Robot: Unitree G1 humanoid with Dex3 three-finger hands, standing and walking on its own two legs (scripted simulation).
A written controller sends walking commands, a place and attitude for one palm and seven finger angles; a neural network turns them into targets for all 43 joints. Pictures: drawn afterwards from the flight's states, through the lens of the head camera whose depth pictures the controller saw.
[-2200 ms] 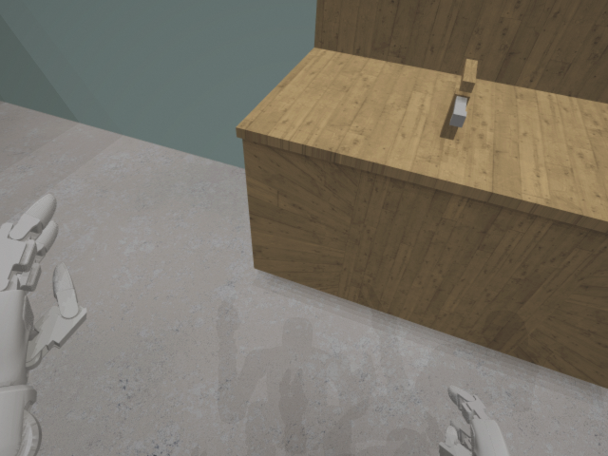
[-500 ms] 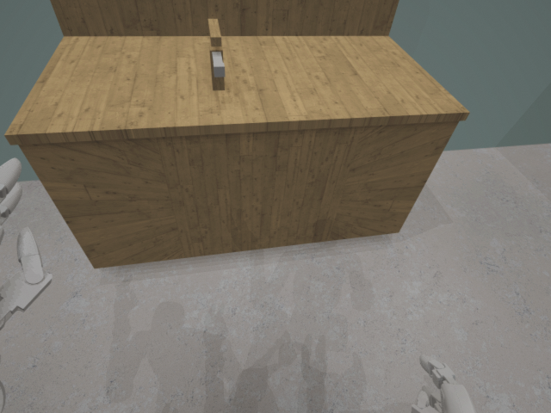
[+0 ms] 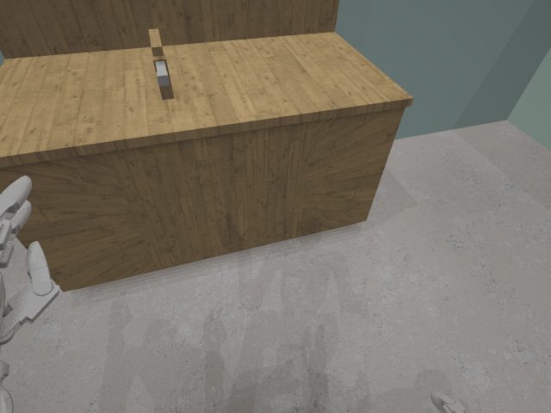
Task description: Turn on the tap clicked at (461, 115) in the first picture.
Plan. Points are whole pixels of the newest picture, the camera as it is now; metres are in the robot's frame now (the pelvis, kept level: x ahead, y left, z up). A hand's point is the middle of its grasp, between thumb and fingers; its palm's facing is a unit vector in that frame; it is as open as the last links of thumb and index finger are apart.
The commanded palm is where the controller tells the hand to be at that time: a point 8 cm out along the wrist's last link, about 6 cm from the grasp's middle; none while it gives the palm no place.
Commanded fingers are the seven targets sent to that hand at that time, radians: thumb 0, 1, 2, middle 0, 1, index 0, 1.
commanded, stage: take the last steps up to it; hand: left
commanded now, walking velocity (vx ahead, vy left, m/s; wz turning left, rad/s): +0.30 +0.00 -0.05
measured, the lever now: (163, 78) +0.89 +0.34 +0.06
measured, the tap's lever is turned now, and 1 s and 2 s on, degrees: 0 0 0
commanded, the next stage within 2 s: come to a stop and stand still in 1.70 s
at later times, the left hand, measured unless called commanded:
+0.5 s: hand (154, 221) +0.31 +0.17 +0.16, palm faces +0.37 -0.82 -0.44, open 7.4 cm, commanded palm +0.25 +0.22 +0.18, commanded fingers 0.00 0.90 0.90 -0.20 -0.30 -0.20 -0.30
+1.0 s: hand (178, 134) +0.47 +0.18 +0.18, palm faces +0.37 -0.85 -0.38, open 7.4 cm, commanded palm +0.40 +0.22 +0.18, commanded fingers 0.00 0.90 0.90 -0.20 -0.30 -0.20 -0.30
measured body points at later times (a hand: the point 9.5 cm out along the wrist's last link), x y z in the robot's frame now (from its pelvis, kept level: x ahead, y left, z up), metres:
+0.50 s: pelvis +0.08 -0.06 -0.01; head +0.10 -0.08 +0.44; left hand +0.28 +0.21 +0.18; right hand +0.23 -0.28 -0.13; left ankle +0.05 +0.09 -0.65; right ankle +0.09 -0.13 -0.74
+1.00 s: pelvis +0.23 -0.05 -0.01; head +0.24 -0.05 +0.44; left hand +0.44 +0.22 +0.20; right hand +0.39 -0.27 -0.09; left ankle +0.26 +0.05 -0.74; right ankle +0.22 -0.18 -0.68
